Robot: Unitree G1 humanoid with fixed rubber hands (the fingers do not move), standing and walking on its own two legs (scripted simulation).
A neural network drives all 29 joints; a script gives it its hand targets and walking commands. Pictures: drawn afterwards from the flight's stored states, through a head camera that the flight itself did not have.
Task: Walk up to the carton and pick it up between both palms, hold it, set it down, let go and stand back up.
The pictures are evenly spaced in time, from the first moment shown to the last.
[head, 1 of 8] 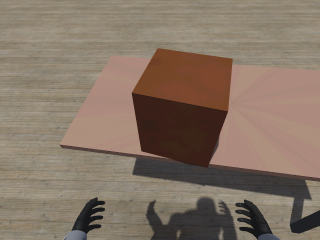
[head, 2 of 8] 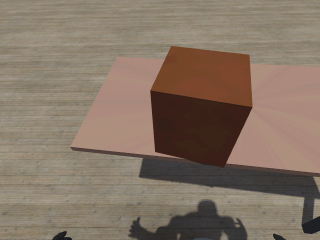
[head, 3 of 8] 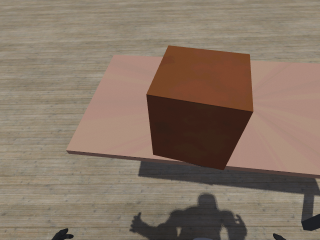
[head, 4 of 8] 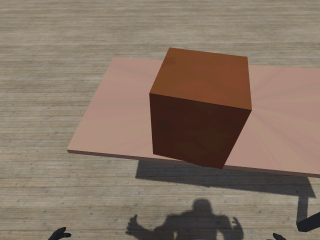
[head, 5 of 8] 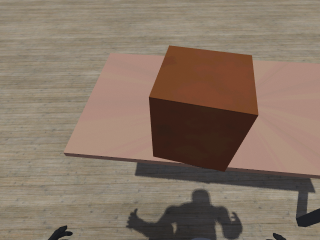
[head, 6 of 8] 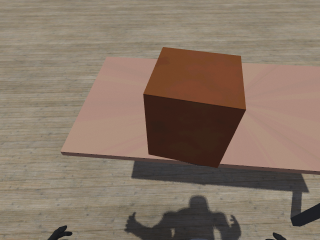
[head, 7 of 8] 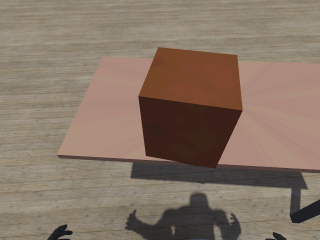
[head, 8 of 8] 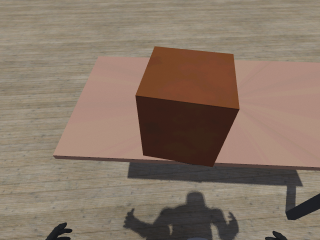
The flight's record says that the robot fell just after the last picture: no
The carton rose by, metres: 0.00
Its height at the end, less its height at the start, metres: +0.00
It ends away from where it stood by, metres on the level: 0.00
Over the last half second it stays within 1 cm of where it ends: yes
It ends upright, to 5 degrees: yes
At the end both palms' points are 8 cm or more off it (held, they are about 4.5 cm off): yes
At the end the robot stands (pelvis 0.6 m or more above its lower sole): yes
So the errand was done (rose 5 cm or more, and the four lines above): no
